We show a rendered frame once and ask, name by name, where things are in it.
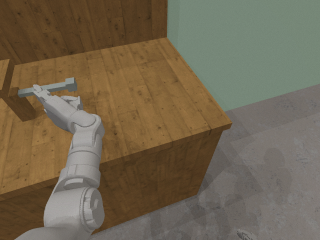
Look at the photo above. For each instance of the right robot hand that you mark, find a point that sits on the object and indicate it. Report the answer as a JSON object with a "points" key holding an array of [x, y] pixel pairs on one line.
{"points": [[244, 235]]}

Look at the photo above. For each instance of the robot left forearm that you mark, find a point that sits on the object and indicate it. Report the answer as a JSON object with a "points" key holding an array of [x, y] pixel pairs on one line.
{"points": [[84, 156]]}

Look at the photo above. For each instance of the tap lever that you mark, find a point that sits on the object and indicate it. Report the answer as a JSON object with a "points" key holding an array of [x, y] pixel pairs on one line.
{"points": [[69, 84]]}

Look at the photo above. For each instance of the robot left upper arm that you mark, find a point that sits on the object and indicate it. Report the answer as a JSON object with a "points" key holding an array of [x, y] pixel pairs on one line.
{"points": [[70, 215]]}

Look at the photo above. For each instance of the left robot hand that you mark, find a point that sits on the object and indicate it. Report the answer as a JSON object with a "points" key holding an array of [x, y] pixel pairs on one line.
{"points": [[58, 109]]}

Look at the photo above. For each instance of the counter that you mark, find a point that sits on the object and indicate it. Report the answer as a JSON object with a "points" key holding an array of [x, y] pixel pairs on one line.
{"points": [[162, 125]]}

